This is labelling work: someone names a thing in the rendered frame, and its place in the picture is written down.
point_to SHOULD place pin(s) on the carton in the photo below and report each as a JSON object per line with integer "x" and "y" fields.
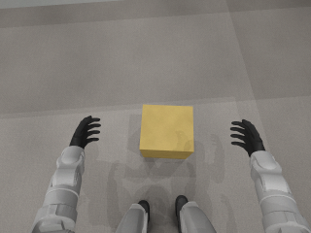
{"x": 166, "y": 131}

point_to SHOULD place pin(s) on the robot right forearm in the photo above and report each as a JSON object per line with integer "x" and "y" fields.
{"x": 279, "y": 210}

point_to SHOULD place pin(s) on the robot left forearm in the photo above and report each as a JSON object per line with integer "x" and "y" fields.
{"x": 59, "y": 208}

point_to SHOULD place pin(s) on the robot left thigh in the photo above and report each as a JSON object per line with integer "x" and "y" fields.
{"x": 134, "y": 221}

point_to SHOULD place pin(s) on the left robot foot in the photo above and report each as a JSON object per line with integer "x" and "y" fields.
{"x": 146, "y": 206}

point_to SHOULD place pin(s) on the right robot hand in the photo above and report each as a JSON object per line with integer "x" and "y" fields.
{"x": 252, "y": 139}

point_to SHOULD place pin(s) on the left robot hand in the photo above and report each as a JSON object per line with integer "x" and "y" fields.
{"x": 79, "y": 138}

